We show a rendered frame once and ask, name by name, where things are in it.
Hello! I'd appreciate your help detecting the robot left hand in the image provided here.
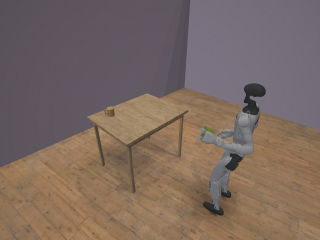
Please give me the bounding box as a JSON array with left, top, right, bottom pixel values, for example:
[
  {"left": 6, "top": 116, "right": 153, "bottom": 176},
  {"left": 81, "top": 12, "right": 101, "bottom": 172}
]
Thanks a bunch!
[{"left": 196, "top": 128, "right": 217, "bottom": 144}]

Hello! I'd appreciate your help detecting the robot left forearm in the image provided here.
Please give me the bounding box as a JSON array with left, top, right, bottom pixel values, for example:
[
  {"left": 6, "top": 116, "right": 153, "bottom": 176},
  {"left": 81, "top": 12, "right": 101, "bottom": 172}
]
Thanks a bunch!
[{"left": 214, "top": 137, "right": 253, "bottom": 155}]

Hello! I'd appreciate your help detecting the left robot upper arm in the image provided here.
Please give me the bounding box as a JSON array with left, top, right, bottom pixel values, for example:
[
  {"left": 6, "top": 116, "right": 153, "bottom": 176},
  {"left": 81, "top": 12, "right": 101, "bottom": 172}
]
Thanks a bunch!
[{"left": 238, "top": 114, "right": 254, "bottom": 155}]

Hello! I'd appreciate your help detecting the left robot foot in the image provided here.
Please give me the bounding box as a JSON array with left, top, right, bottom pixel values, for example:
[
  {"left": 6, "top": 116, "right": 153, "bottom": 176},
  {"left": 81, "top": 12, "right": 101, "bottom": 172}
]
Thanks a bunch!
[{"left": 203, "top": 201, "right": 224, "bottom": 216}]

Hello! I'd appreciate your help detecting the robot right shin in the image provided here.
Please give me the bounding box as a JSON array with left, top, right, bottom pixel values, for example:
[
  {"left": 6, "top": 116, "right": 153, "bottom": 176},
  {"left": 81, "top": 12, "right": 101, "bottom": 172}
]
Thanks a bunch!
[{"left": 220, "top": 173, "right": 230, "bottom": 193}]

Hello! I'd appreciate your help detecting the table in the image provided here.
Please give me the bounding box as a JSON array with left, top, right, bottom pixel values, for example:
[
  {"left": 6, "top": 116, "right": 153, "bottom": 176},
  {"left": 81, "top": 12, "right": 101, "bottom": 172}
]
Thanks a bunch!
[{"left": 87, "top": 93, "right": 189, "bottom": 194}]

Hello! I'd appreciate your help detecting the sponge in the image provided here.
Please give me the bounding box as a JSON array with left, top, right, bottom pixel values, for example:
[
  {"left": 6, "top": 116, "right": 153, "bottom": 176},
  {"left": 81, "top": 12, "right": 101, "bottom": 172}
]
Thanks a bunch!
[{"left": 201, "top": 126, "right": 215, "bottom": 144}]

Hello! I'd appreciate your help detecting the robot right hand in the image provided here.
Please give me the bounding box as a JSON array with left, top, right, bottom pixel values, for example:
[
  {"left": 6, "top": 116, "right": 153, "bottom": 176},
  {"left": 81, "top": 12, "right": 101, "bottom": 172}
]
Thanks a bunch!
[{"left": 216, "top": 129, "right": 232, "bottom": 139}]

